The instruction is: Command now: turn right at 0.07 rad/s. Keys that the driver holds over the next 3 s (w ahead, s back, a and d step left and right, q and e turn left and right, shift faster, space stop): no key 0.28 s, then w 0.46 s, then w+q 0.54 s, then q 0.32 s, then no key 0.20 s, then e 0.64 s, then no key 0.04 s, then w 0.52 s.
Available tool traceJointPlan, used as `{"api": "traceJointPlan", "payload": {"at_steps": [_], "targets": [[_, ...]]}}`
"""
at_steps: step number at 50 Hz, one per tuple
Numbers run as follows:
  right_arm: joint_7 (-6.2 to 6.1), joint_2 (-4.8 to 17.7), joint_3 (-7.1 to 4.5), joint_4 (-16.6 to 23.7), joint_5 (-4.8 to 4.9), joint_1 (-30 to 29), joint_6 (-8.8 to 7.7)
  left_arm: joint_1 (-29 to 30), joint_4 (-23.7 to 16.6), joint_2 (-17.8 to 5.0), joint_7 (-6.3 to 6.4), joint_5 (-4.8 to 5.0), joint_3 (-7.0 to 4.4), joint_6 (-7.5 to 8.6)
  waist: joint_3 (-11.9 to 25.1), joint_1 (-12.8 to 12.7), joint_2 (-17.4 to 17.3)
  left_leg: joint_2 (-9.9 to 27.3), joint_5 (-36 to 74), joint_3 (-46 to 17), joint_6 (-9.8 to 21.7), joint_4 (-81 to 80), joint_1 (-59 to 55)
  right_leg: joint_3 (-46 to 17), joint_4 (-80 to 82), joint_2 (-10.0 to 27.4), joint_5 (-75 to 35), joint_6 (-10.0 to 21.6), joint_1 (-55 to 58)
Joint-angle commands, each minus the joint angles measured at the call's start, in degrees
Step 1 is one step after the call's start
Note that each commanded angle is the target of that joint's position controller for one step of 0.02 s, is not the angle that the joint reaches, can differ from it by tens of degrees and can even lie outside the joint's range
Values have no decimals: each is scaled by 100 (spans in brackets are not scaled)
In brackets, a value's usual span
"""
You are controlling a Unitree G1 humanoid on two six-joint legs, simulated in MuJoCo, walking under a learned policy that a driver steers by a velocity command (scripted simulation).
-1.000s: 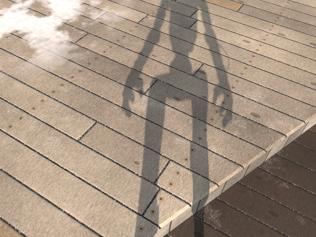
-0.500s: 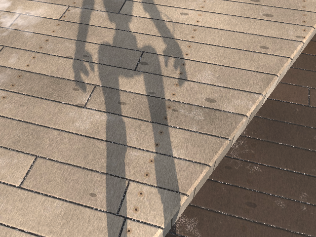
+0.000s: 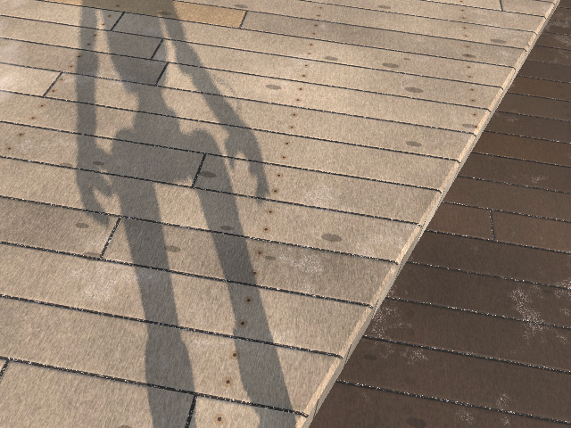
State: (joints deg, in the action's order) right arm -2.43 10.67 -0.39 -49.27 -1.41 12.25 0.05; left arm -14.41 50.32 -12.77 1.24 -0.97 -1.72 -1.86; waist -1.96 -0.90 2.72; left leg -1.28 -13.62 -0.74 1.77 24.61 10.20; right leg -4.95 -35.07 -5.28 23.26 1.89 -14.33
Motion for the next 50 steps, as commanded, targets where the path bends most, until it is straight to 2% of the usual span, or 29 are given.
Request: {"api": "traceJointPlan", "payload": {"at_steps": [1, 5, 7, 9, 10, 13, 15, 18, 20, 22, 23, 25, 26, 27, 28, 29, 30, 31, 33, 36, 40, 42, 44, 45, 46, 47, 48, 49, 50], "targets": [[-19, 741, -107, 126, 1, -47, -105, -360, -5, -418, -12, -8, -140, -40, 214, -106, -1120, 1356, 3323, -967, 766, -498, -75, 106, -194, 352, 87, -211, 223], [-9, 870, -164, -103, 30, 123, -46, -459, 321, -303, 59, 58, -112, -43, 250, -73, -1000, 1129, 2983, -925, 488, -285, -324, 329, 1047, 448, -917, -370, 518], [17, 865, -189, -139, 68, 85, -44, -434, 427, -430, 66, 7, -125, 4, 318, -34, -928, 949, 1938, -968, 239, -334, -139, 119, 1322, 683, -1646, -371, 884], [56, 704, -199, -256, 110, 203, -33, -399, 589, -461, 29, -16, -117, 47, -39, 95, -392, 631, 1118, -690, 103, -480, -31, -33, 1315, 829, -1691, -293, 550], [45, 679, -194, -352, 110, 178, -16, -437, 664, -305, 11, -12, -73, 75, -154, 21, -302, 597, 935, -595, 80, -429, -177, -89, 1499, 847, -1577, -259, 352], [50, 679, -241, -504, 81, 183, 26, -422, 840, -359, 53, -25, -45, 153, -144, 73, -154, 588, 893, -553, 58, -353, -350, -135, 1644, 885, -1641, -190, 276], [66, 596, -228, -644, 76, 285, 46, -475, 947, -306, 65, -21, -5, 184, -32, 95, -127, 543, 259, -527, 23, -473, -447, -148, 1801, 869, -1035, -154, 260], [86, 711, -296, -670, 21, 311, 127, -504, 951, -595, 68, -12, -106, 124, -434, 71, 86, 115, -1873, -242, 144, 3, 91, -318, 1884, 744, 1555, 189, -266], [110, 516, -242, -595, -10, 272, 120, -737, 968, -563, 58, 20, -127, 87, -844, -37, 307, -90, -2265, -37, 178, 549, 642, -877, 2199, 1015, 2681, 481, -562], [156, 206, -168, -540, -50, 325, 10, -771, 999, -710, 62, 15, -204, 103, -849, -15, 797, -194, -1144, 430, 109, 1498, 737, -1609, 2702, 1603, 2612, 815, -422], [161, 239, -176, -565, -65, 465, -60, -585, 951, -672, 53, 23, -213, 113, -826, 86, 689, -80, -942, 432, 152, 1571, 464, -1600, 2767, 1676, 2301, 886, -670], [152, 212, -189, -792, -2, 1252, -194, -33, 792, -619, 34, 39, -228, 141, -803, 541, 450, -143, -887, 477, 290, 458, -722, -965, 2236, 1270, 1708, 766, -1260], [113, 309, -232, -994, 11, 1817, -239, 183, 692, -517, 40, 44, -228, 182, -877, 733, 148, -64, -867, 161, 356, -110, -1278, -679, 1539, 1018, 1281, 669, -1606], [47, 657, -315, -1152, -44, 2462, -295, 386, 531, -206, 12, 50, -165, 268, -711, 898, -811, 909, -1705, -1422, 530, -944, -1850, -65, 8, 535, 771, 461, -2190], [87, 1321, -485, -1271, -40, 2835, -289, 384, 305, -25, -51, 61, -131, 328, -670, 842, -2030, 2097, -2914, -3635, 1091, -1883, -1783, 653, -1239, 121, 754, 356, -2982], [102, 1116, -454, -1201, -66, 2453, -285, 419, 260, -262, -113, -115, -171, 358, -1044, 565, -1396, 2425, -3171, -4036, 1420, -1974, -1205, 369, -2190, 534, 540, 400, -3173], [129, 886, -401, -1079, -51, 2065, -314, 473, 252, -199, -183, -133, -166, 411, -1080, 372, -891, 2283, -3093, -3551, 1435, -1915, -931, 285, -2614, 709, 209, 427, -3235], [144, 772, -379, -1008, -45, 1832, -345, 363, 304, -129, -244, -115, -156, 456, -960, 216, -699, 2035, -2732, -3013, 1303, -1909, -818, 274, -2789, 816, -87, 396, -3123], [120, 576, -326, -963, 7, 1666, -423, 269, 356, -118, -348, -147, -183, 482, -731, 62, -608, 1602, -1491, -2047, 1065, -1900, -654, 426, -2715, 910, -752, 248, -2818], [115, 447, -284, -1068, -5, 1984, -492, 644, 174, 9, -383, -124, -145, 429, -614, 142, -745, 1400, -3, -1211, 984, -1763, -629, 689, -2052, 898, -1123, 41, -2708], [115, 599, -308, -944, 6, 1982, -524, 1340, -217, 50, -370, -34, -100, 394, -577, 261, -1001, 1343, 1152, -834, 867, -1587, -248, 855, -567, 797, -1431, -55, -1792], [130, 723, -346, -868, 27, 1900, -522, 1332, -296, -42, -313, 9, -131, 408, -468, 255, -1079, 1413, 1648, -873, 800, -1412, -133, 973, -218, 679, -1532, 6, -1166], [149, 868, -395, -783, 14, 1692, -519, 842, -235, -229, -231, 34, -229, 480, -230, 5, -1031, 1389, 2464, -904, 666, -800, -232, 982, 174, 519, -1504, 57, -406], [167, 904, -415, -753, 18, 1573, -503, 85, -3, -335, -186, 8, -309, 553, 140, -336, -798, 1109, 2925, -682, 566, 183, -233, 1088, 564, 364, -1542, 78, 429], [193, 814, -407, -717, 71, 1581, -498, -660, 198, -571, -138, -72, -407, 648, 636, -592, -464, 704, 2577, -387, 452, 1436, 254, 947, 789, 592, -1441, 81, 1545], [212, 264, -272, -549, 85, 1771, -490, -1354, 179, -1144, -98, -209, -503, 712, 1312, -631, 472, 262, 481, -94, 305, 3128, 1084, -887, 1295, 2221, -257, 130, 2416], [188, -157, -239, -464, 309, 2267, -434, -1295, 262, -1597, -140, -147, -607, 564, 1608, -340, 1935, -357, -1436, 171, 194, 4716, 2301, -3065, 2679, 3043, 1058, 584, 2580], [147, 161, -298, -560, 138, 2157, -342, -616, 59, -1090, -185, -137, -497, 497, 882, -102, 879, 156, -1045, -85, 269, 5724, 2552, -2852, 2746, 2922, 2066, 629, 1703], [187, 163, -330, -487, 24, 1676, -326, -82, -41, -603, -219, -73, -371, 528, 271, -16, 234, 345, -657, -62, 319, 6086, 2706, -2045, 2612, 2636, 1759, 586, 983]]}}
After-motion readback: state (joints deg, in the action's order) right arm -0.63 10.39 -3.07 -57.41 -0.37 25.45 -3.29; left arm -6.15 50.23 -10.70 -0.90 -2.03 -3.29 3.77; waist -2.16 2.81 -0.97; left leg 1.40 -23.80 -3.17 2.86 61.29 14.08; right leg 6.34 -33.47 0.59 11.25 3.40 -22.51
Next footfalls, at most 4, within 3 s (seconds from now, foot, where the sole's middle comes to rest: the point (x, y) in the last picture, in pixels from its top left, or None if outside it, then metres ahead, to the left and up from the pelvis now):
0.14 right None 0.00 -0.14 -0.78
0.92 right None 0.29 -0.18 -0.78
1.48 left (275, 378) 0.57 0.02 -0.65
2.08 right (312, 317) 0.72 -0.06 -0.65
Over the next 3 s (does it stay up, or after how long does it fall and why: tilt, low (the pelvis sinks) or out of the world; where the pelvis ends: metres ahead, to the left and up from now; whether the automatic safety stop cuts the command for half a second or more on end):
stays up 0.75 0.05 0.13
